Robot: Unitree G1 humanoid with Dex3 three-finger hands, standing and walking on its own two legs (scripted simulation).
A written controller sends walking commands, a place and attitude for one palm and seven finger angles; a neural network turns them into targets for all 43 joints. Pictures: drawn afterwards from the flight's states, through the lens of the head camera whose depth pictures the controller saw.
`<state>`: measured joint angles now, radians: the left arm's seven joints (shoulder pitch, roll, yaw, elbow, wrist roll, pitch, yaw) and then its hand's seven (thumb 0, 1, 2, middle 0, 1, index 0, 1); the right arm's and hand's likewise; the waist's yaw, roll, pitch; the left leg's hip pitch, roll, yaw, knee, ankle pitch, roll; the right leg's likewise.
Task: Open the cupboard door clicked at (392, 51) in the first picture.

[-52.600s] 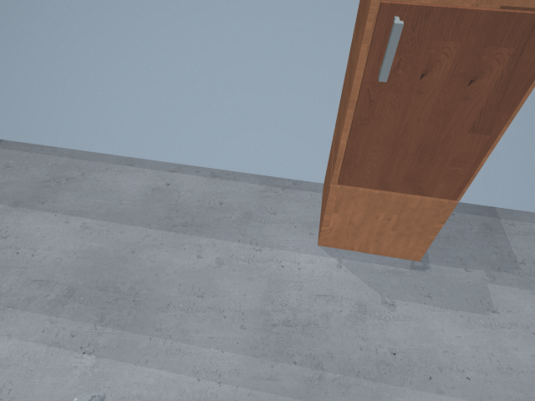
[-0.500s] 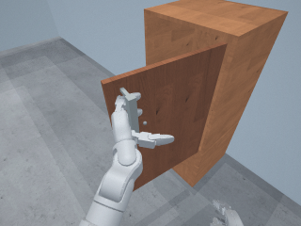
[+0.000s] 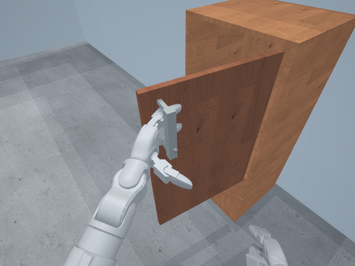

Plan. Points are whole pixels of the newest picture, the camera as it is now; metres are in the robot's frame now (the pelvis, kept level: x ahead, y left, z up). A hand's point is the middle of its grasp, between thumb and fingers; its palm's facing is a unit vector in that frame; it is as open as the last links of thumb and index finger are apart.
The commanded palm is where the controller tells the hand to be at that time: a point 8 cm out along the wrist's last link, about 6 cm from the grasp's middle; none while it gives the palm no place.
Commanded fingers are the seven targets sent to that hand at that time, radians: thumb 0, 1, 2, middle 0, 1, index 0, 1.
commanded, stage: slide the hand sideways off the handle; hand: left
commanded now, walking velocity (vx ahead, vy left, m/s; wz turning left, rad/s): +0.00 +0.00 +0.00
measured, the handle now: (166, 130) +0.37 +0.07 +0.15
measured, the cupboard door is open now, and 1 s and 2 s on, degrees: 81 84 84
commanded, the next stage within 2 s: draw the hand back to the body in 0.98 s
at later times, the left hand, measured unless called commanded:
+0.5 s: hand (177, 162) +0.28 +0.04 +0.15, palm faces -0.17 -0.99 -0.03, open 16.0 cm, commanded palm +0.24 +0.11 +0.15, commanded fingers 0.00 -0.50 0.30 -0.15 -0.30 -0.15 -0.30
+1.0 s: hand (137, 180) +0.23 +0.11 +0.14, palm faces -0.04 -0.99 -0.09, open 16.1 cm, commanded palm +0.20 +0.16 +0.15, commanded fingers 0.00 -0.50 0.30 -0.15 -0.30 -0.15 -0.30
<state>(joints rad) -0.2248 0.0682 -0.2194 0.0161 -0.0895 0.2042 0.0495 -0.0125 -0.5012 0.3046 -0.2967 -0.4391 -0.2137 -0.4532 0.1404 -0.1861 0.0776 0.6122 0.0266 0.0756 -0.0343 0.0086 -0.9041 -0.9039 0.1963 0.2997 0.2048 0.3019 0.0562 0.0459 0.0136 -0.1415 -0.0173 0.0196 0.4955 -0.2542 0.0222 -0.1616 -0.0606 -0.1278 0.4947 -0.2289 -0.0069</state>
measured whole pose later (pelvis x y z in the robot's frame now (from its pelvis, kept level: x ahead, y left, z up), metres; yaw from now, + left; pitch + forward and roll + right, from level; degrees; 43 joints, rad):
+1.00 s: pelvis +0.03 -0.04 +0.00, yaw -2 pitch -4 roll +0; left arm 0.44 0.22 0.10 -0.49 -0.24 0.13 -0.16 -0.01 -0.50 0.30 -0.22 -0.33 -0.19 -0.32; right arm 0.22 -0.24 0.06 0.54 0.04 -0.08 -0.04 0.01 -0.90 -0.90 0.20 0.30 0.20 0.30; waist 0.04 0.08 -0.03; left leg -0.13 0.06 0.02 0.52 -0.32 -0.03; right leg -0.15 0.02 -0.12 0.50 -0.28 -0.05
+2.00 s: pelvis +0.03 +0.00 +0.01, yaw -2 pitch -5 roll -1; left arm 0.47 0.30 0.21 -0.43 -0.02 -0.10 0.12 0.00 0.11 0.57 -0.18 -0.30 -0.18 -0.30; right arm 0.21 -0.22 0.04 0.65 -0.01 -0.13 -0.06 0.01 -0.90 -0.90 0.20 0.30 0.21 0.30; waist 0.06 0.06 0.05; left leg -0.07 0.01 0.05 0.43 -0.27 0.01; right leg -0.09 -0.02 -0.10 0.40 -0.21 -0.01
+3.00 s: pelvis +0.02 +0.00 +0.01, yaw -4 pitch -1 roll -1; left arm 0.53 0.37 0.38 -0.44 -0.04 -0.16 0.11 0.01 0.89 0.90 -0.21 -0.30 -0.21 -0.30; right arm 0.16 -0.23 0.01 0.58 0.00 -0.04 -0.06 0.01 -0.90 -0.90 0.20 0.30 0.21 0.30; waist 0.02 0.05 0.04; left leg -0.18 0.02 0.07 0.45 -0.26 0.02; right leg -0.21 -0.02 -0.07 0.41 -0.19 0.00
